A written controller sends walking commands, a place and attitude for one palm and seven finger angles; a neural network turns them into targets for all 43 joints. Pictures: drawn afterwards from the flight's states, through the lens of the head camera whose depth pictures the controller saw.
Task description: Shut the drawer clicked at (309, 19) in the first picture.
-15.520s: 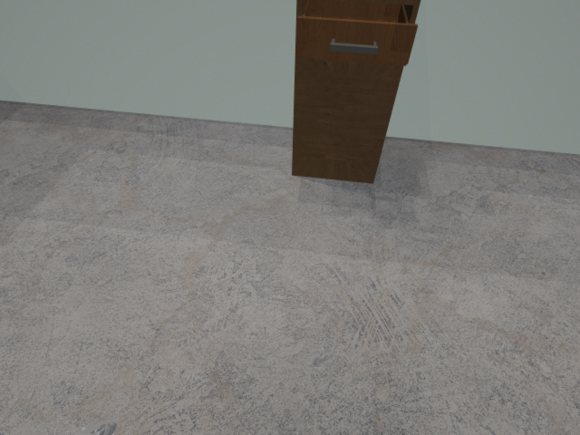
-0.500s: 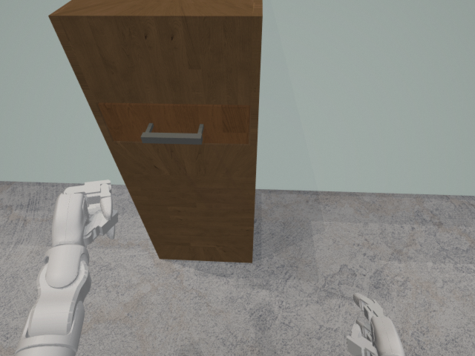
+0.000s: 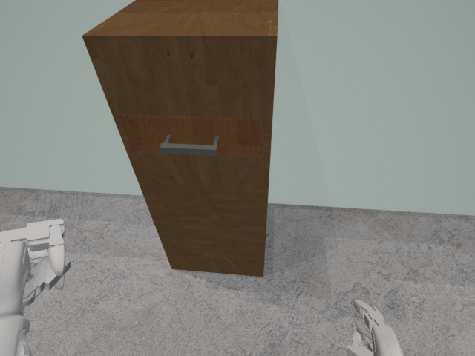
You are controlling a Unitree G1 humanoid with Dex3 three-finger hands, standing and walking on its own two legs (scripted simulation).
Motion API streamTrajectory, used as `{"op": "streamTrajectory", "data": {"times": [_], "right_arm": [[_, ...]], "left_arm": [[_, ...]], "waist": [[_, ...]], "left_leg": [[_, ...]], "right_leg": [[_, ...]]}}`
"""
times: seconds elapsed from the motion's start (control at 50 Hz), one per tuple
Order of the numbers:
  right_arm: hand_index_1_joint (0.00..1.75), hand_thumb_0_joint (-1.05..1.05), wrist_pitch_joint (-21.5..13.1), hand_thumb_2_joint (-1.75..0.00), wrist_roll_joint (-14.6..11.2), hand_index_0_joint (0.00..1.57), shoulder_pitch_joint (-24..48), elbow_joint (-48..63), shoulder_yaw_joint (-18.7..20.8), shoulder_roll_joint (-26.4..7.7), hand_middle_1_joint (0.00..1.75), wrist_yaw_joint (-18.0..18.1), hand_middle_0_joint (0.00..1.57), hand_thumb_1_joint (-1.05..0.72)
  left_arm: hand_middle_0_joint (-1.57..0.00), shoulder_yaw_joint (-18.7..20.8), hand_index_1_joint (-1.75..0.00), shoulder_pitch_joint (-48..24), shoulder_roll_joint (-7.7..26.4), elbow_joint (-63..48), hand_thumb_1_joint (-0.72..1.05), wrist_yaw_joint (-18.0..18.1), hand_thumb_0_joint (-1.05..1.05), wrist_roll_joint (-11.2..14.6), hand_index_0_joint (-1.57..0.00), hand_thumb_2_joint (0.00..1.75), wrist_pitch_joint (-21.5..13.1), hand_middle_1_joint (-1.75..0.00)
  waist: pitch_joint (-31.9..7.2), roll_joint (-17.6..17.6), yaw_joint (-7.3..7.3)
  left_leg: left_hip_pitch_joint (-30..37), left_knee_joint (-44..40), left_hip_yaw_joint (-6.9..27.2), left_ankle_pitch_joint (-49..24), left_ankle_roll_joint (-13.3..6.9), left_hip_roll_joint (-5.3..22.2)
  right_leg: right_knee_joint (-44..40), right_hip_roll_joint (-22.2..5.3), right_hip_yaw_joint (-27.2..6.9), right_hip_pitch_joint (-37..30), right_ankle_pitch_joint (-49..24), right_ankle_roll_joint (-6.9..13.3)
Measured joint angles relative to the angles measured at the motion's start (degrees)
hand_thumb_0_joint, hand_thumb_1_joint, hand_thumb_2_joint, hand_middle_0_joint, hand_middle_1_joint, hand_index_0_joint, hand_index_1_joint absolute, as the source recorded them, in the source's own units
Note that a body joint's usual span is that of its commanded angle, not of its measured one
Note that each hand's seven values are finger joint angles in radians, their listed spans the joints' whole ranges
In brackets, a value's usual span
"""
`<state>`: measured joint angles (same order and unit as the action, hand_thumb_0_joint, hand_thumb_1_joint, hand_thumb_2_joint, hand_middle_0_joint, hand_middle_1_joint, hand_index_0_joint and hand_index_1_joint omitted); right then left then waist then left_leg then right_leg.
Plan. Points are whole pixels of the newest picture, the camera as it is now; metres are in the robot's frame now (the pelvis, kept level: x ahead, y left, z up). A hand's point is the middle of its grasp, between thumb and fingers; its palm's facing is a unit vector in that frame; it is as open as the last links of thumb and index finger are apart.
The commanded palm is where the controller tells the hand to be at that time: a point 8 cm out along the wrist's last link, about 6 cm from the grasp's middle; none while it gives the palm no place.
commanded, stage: draw the hand back to the body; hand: left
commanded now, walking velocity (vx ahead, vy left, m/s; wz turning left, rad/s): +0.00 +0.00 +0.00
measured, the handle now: (190, 144) +0.62 +0.23 +0.01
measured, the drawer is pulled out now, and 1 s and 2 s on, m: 0.00 0.00 0.00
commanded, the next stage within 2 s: step back with the hand held close in 0.08 s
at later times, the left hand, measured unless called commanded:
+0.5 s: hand (64, 267) +0.17 +0.26 +0.15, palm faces +0.31 -0.81 -0.50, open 3.2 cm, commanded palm +0.11 +0.30 +0.17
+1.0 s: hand (13, 323) +0.10 +0.27 +0.15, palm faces +0.39 -0.79 -0.47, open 3.2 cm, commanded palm +0.03 +0.31 +0.17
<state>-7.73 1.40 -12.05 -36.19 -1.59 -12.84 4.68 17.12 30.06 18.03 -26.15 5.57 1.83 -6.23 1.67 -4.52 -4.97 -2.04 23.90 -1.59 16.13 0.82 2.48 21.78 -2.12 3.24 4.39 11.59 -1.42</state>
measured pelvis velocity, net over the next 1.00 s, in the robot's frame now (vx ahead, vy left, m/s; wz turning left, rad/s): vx -0.10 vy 0.03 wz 0.02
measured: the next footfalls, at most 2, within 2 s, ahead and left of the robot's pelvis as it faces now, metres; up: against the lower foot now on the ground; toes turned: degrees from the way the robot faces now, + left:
right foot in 1.02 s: -0.03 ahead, -0.12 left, +0.00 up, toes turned +4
right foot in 1.52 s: -0.21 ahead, -0.10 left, +0.00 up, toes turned +2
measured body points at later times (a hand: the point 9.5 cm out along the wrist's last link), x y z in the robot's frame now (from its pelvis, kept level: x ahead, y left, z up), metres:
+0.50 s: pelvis -0.02 +0.02 +0.00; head +0.00 +0.01 +0.45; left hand +0.15 +0.30 +0.17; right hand +0.15 -0.22 -0.09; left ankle -0.03 +0.13 -0.74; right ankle +0.01 -0.14 -0.74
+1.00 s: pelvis -0.10 +0.03 -0.02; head -0.08 +0.04 +0.43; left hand +0.07 +0.31 +0.18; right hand +0.07 -0.21 -0.09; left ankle -0.03 +0.12 -0.74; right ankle -0.02 -0.13 -0.74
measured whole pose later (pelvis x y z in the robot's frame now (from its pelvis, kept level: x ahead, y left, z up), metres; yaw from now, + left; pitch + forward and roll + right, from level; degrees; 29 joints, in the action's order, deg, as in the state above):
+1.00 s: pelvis -0.10 +0.03 -0.02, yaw +1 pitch +0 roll -2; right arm -4.3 0.5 -13.5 -31.7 0.0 -11.7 6.1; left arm 21.5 33.6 21.8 -31.4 8.8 -0.6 -15.0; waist 1.6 -0.3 1.1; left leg -22.6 34.5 -0.5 11.9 -2.0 0.3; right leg 34.6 -1.1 -0.5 22.5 11.0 -2.0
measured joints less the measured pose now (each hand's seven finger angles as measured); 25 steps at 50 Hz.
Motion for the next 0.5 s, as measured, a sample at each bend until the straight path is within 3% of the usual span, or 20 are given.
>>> {"op": "streamTrajectory", "data": {"times": [0.22,0.36,0.5], "right_arm": [[0.3,0.02,-1.44,-0.9,0.37,0.21,0.24,-0.77,-0.37,0.6,0.3,0.48,0.2,-0.9],[0.3,0.01,3.22,-0.9,0.41,0.21,1.4,2.37,-0.19,0.2,0.3,-0.35,0.2,-0.9],[0.3,0.01,6.05,-0.9,-0.19,0.21,1.48,4.05,1.77,-0.33,0.3,0.0,0.2,-0.9]], "left_arm": [[-1.4,-0.95,-1.6,-2.42,-1.05,1.75,0.89,0.55,0.01,-0.53,-1.41,0.89,0.54,-1.6],[-1.4,2.4,-1.6,1.09,0.21,-0.12,0.89,0.24,0.01,-0.76,-1.41,0.89,-3.48,-1.6],[-1.4,2.9,-1.6,4.86,2.88,-2.87,0.89,0.28,0.01,-0.66,-1.41,0.89,-4.69,-1.6]], "waist": [[0.72,0.73,0.31],[-0.59,1.49,3.51],[0.54,2.89,4.65]], "left_leg": [[0.12,0.03,-0.29,-0.45,-0.17,-0.28],[-6.32,1.69,-0.49,-0.84,-0.67,-0.21],[-9.76,2.01,-1.45,-2.02,-1.69,-1.9]], "right_leg": [[0.27,-0.25,-0.35,0.12,-0.44,-0.1],[-0.78,-0.16,-0.62,5.4,-2.44,-0.59],[1.4,-1.85,-1.76,9.92,-2.9,-1.59]]}}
